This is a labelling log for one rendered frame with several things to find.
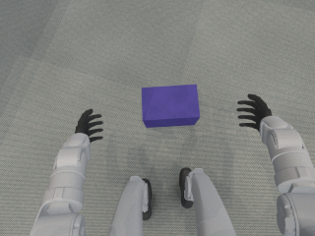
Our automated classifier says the robot left forearm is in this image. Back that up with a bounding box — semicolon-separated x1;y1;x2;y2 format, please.
29;133;92;236

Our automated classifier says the carton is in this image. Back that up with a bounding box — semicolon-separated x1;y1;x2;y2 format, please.
141;84;200;128

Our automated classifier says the robot right shin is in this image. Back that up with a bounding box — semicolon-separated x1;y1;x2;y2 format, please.
184;168;209;202

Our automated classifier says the robot right hand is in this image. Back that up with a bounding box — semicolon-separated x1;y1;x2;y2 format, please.
236;93;272;132

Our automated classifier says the robot left upper arm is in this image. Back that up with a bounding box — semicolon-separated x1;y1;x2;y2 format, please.
31;212;87;236

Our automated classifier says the robot right thigh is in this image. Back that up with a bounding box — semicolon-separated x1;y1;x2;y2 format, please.
185;173;236;236

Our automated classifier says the robot right upper arm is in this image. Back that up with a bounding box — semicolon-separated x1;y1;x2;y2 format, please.
277;193;315;236

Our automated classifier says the robot left hand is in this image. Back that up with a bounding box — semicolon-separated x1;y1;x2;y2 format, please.
75;109;103;143

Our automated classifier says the robot right forearm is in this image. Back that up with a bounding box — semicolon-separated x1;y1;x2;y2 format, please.
259;115;315;194

